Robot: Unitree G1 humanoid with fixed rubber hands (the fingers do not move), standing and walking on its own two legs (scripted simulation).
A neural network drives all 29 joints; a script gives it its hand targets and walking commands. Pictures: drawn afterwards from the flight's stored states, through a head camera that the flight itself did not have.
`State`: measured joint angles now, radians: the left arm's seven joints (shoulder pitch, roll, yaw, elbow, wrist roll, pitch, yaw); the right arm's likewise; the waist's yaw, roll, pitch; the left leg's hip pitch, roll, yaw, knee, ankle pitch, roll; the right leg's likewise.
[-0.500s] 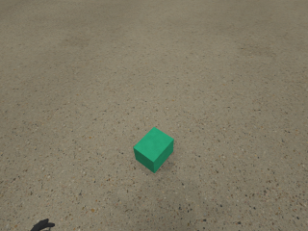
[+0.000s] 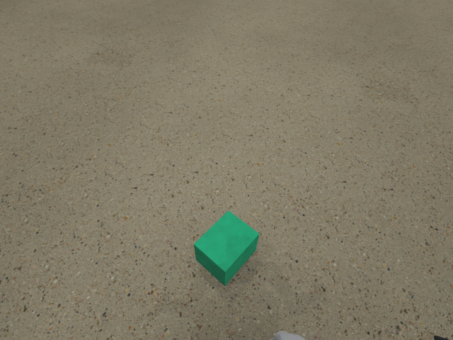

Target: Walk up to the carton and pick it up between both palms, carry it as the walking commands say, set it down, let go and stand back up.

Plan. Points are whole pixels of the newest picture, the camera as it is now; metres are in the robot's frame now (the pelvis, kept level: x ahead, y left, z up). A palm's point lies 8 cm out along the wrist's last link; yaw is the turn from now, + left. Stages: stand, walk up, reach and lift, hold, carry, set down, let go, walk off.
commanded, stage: walk up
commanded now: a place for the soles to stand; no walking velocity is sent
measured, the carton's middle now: (226, 247) +0.61 +0.00 -0.68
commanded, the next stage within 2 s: none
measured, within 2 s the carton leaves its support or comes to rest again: neither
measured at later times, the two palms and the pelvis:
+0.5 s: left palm (68, 329) +0.18 +0.30 -0.08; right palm (429, 332) +0.16 -0.35 -0.10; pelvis +0.05 -0.02 +0.00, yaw +2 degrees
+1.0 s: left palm out of the picture +0.13 +0.49 -0.04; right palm (393, 320) +0.18 -0.28 -0.08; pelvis +0.07 +0.09 -0.02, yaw -8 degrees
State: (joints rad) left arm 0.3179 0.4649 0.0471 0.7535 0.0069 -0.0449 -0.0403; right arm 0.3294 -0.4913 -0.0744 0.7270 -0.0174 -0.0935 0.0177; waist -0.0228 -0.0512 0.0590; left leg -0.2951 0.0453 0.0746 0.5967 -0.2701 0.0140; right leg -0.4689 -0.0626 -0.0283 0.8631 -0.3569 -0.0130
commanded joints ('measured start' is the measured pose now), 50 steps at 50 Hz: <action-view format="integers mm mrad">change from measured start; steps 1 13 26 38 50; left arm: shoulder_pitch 43 -168 -313 -25 -66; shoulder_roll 116 164 142 334 178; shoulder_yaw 44 18 -8 117 64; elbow -18 66 212 184 2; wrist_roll -7 -12 -13 -2 12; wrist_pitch -8 -4 9 -41 -12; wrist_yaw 13 37 41 112 150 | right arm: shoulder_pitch -22 -102 -248 -366 -19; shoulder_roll -189 -188 -121 -149 -330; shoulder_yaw -40 2 41 -62 -137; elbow -38 114 276 14 -110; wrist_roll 8 16 21 -42 -64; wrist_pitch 8 26 54 142 144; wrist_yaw -8 -26 -20 90 76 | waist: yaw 25 38 28 54 -105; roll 246 13 36 32 355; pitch -52 -86 -98 -32 -35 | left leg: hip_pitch -41 -59 56 -423 169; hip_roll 202 107 66 66 351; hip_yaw -138 -224 -162 -250 -659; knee -105 -41 -159 410 -459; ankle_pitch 497 69 141 -174 -692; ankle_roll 189 65 31 -10 132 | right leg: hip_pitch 125 167 269 453 -486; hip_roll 23 -44 -88 -312 138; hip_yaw -41 98 91 563 68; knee -121 -256 -412 -650 321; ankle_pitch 90 190 240 -274 -282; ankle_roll -10 -56 -38 -236 2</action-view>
